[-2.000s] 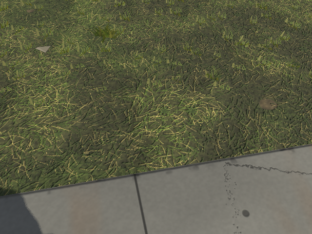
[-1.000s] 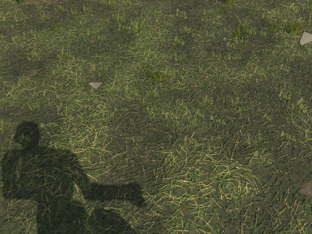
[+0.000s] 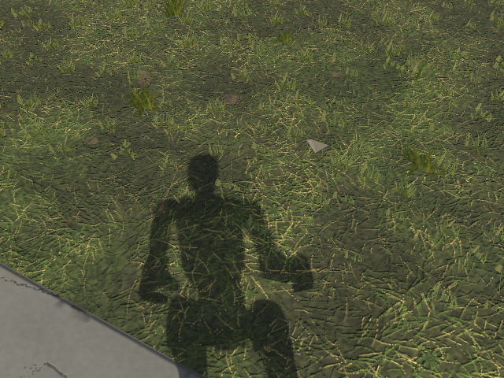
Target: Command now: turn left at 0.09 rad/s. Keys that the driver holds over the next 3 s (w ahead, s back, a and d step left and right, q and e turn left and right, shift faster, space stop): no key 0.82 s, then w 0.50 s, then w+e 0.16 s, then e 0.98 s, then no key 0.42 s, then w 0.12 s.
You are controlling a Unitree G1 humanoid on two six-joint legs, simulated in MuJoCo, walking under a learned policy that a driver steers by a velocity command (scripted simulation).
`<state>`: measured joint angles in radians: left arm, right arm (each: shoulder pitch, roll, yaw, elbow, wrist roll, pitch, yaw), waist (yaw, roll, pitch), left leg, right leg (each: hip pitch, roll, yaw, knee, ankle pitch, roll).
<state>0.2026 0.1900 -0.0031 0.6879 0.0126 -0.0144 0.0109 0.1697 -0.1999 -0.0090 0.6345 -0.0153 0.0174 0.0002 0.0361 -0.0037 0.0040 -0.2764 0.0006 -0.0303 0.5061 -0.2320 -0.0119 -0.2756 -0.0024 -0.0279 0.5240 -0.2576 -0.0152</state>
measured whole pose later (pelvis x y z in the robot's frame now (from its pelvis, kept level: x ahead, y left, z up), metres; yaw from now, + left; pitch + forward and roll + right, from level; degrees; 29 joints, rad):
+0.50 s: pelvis +0.02 +0.01 +0.00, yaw +0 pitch +0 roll +0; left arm 0.23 0.20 0.00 0.77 0.01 -0.01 0.01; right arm 0.24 -0.20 -0.01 0.74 -0.01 0.00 -0.01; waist 0.01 0.00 -0.01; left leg -0.22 0.00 -0.03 0.49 -0.27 0.00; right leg -0.22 -0.01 -0.02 0.50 -0.28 -0.01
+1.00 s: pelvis +0.05 +0.01 +0.01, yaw +0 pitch +1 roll +0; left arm 0.34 0.24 0.04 0.89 0.03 -0.05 -0.02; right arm 0.34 -0.25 -0.07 0.89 -0.06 -0.06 0.01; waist 0.02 -0.01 -0.02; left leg -0.17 -0.01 0.03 0.44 -0.34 0.09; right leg -0.13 -0.01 -0.02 0.39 -0.27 -0.07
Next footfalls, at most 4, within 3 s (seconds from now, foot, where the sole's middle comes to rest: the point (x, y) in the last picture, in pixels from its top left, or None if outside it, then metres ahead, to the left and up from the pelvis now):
1.42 right None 0.38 -0.12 -0.77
1.88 left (261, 340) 0.62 0.03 -0.77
2.30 right None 0.43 -0.16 -0.77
2.76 left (263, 358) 0.57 0.02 -0.77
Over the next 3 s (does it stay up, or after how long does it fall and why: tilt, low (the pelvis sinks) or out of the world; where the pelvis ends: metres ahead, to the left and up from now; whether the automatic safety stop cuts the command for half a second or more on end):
stays up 0.47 -0.05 0.00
